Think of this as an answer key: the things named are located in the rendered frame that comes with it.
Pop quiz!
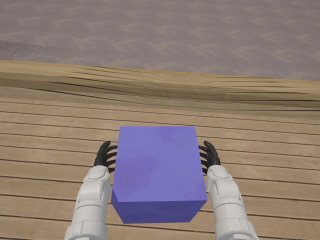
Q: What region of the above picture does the carton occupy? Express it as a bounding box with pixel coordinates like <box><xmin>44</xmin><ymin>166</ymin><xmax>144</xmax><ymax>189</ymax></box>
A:
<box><xmin>111</xmin><ymin>126</ymin><xmax>208</xmax><ymax>224</ymax></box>

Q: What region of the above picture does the right robot forearm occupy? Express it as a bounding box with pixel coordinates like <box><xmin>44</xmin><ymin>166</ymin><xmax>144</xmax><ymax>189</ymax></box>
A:
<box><xmin>206</xmin><ymin>165</ymin><xmax>259</xmax><ymax>240</ymax></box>

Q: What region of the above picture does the left robot forearm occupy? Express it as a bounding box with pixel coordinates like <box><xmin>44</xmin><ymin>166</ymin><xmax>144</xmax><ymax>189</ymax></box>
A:
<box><xmin>64</xmin><ymin>165</ymin><xmax>112</xmax><ymax>240</ymax></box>

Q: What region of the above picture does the right robot hand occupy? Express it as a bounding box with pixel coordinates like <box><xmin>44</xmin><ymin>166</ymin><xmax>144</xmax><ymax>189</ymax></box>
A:
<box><xmin>198</xmin><ymin>141</ymin><xmax>221</xmax><ymax>175</ymax></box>

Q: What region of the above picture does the left robot hand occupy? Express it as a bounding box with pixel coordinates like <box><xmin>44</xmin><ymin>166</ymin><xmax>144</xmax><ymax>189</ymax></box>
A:
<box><xmin>93</xmin><ymin>140</ymin><xmax>118</xmax><ymax>173</ymax></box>

